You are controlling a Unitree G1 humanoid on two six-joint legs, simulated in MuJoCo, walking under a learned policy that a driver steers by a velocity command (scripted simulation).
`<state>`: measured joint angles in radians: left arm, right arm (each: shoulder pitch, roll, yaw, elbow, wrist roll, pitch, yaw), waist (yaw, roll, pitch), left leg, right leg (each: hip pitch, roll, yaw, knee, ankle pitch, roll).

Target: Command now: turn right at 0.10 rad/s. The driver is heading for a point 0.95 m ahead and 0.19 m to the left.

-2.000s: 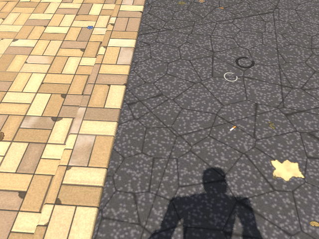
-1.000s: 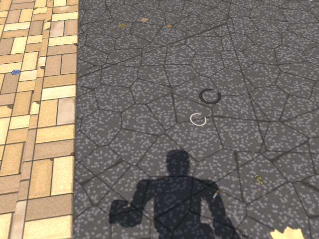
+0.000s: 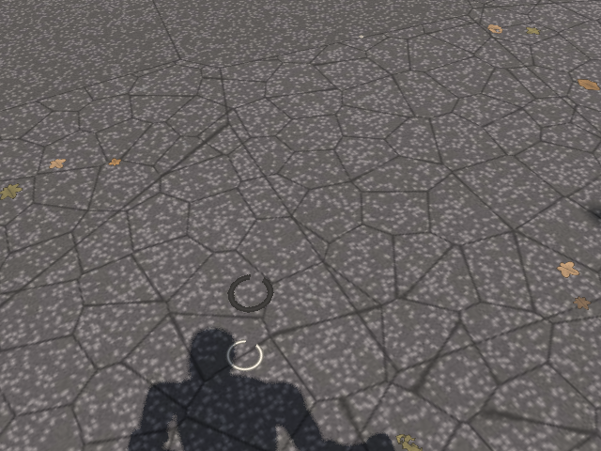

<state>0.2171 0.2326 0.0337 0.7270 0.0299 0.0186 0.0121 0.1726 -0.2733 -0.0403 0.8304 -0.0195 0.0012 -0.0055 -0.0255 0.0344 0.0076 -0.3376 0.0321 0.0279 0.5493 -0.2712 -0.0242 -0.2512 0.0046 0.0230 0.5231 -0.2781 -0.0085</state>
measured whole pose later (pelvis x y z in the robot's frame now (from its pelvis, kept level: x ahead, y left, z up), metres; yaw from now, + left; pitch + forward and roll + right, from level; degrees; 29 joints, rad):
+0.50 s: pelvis +0.03 +0.00 +0.00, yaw +1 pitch -1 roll +0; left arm 0.27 0.23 0.05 0.85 -0.01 0.00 0.03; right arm 0.20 -0.25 -0.04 0.99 0.01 -0.01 -0.02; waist -0.01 0.00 0.00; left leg -0.29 0.03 0.01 0.63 -0.38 0.01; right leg -0.19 0.01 0.01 0.56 -0.36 -0.02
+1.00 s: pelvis +0.21 +0.02 +0.00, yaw +1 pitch +2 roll +0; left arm 0.00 0.24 0.05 0.77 -0.03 -0.08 -0.03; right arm 0.45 -0.23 -0.03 1.04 0.01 -0.08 -0.01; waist -0.11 -0.03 0.03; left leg 0.13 -0.02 0.04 0.16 -0.33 0.03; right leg -0.62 -0.06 -0.02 0.58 0.02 -0.02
